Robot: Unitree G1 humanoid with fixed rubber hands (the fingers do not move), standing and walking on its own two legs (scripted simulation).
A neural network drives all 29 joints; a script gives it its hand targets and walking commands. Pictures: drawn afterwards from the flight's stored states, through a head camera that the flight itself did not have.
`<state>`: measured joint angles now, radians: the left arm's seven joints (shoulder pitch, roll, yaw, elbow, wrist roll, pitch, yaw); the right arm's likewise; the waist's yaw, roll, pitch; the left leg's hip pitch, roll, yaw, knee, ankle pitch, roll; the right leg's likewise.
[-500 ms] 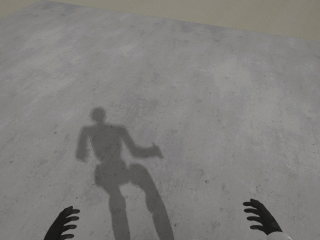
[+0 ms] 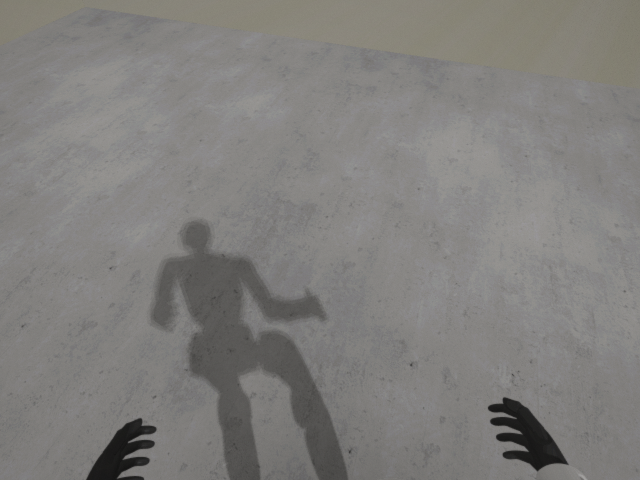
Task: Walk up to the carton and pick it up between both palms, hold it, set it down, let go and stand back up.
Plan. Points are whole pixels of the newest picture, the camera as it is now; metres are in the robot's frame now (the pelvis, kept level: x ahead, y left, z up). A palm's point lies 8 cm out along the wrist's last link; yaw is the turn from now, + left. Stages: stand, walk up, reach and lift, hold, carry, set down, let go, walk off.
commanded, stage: walk up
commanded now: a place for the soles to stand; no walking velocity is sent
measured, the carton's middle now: out of the picture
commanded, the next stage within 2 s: none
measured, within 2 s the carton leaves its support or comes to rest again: neither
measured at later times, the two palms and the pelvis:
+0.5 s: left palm (189, 443) +0.18 +0.17 -0.07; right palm out of the picture -0.06 -0.41 -0.06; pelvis -0.05 -0.07 +0.00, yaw -25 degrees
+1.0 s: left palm (323, 451) +0.17 +0.00 -0.07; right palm out of the picture -0.35 -0.38 -0.07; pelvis -0.15 -0.10 +0.00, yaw -54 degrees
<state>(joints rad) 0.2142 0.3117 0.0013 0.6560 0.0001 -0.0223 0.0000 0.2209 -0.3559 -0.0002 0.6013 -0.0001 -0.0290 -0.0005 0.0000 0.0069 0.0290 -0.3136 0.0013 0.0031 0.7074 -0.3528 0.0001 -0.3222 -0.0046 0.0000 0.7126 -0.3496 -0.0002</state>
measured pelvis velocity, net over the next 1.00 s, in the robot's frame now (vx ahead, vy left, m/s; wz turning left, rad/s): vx -0.15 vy -0.10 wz -0.94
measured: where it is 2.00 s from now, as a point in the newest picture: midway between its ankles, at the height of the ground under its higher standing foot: outside the picture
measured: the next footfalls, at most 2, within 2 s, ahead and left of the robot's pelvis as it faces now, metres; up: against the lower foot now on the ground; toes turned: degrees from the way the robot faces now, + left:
right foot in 0.30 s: +0.03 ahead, -0.19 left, +0.00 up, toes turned -20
left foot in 0.58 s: +0.06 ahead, -0.05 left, +0.00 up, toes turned -27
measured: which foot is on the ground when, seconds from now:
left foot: down 0.00-0.30, up 0.32-0.56, down 0.58-0.96, up 0.98-1.00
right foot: down 0.00-0.08, up 0.10-0.28, down 0.30-0.58, up 0.60-0.90, down 0.92-1.00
